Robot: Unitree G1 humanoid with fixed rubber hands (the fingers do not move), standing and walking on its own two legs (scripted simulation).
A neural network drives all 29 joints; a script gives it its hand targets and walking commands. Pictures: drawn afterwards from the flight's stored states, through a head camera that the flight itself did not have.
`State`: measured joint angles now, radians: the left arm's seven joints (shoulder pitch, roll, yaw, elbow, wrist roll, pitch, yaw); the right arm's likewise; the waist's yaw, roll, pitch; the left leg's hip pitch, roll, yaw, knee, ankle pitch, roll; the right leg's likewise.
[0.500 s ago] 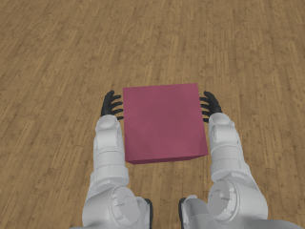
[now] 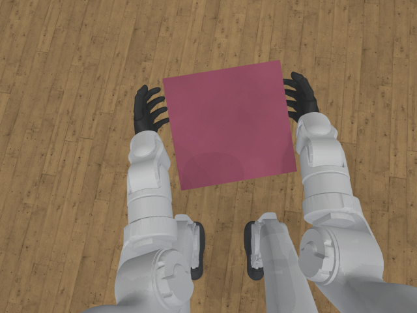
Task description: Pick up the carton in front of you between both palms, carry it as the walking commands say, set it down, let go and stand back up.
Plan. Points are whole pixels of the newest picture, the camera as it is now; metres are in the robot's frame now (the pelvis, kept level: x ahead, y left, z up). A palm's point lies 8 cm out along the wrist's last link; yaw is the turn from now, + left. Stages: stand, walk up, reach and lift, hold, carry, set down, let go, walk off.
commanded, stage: set down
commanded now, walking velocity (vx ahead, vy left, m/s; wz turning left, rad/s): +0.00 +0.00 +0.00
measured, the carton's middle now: (224, 131) +0.46 -0.01 -0.17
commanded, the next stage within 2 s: none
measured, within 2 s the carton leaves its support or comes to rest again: rests again in 1.44 s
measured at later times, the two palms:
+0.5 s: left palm (180, 143) +0.45 +0.11 -0.23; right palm (293, 134) +0.47 -0.18 -0.26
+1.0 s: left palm (181, 146) +0.47 +0.12 -0.35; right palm (274, 130) +0.52 -0.16 -0.38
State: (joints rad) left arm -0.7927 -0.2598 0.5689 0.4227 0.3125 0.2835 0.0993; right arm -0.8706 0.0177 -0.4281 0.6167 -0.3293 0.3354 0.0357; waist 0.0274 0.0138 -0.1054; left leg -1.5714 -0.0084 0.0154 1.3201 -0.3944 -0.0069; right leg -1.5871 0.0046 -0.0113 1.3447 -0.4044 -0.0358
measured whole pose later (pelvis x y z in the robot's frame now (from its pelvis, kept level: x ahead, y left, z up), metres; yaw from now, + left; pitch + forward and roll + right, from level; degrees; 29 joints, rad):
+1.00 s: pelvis -0.03 +0.01 -0.22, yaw +1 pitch +43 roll +6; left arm -1.20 -0.11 0.54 0.71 0.07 0.20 0.25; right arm -1.44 -0.35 -0.03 1.12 -0.06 0.20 -0.03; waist 0.07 0.09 0.15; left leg -2.27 -0.11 0.02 2.05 -0.54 -0.07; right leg -2.33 0.04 0.04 2.09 -0.51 -0.03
